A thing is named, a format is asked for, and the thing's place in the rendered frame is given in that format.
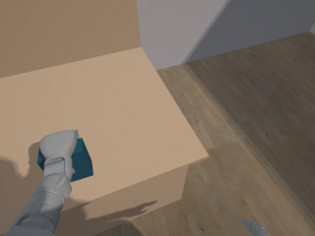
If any left robot forearm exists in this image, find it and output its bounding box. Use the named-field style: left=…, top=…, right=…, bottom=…
left=3, top=153, right=73, bottom=236

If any left robot hand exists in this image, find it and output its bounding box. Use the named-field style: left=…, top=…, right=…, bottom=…
left=39, top=129, right=80, bottom=174

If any robot left upper arm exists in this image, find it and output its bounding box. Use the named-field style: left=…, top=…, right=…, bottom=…
left=8, top=225, right=56, bottom=236

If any right robot hand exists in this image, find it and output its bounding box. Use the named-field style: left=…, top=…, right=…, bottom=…
left=243, top=218, right=271, bottom=236

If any sponge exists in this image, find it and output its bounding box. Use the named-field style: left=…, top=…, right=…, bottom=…
left=37, top=138, right=94, bottom=183

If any table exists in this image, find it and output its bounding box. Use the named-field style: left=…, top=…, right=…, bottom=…
left=0, top=0, right=209, bottom=236

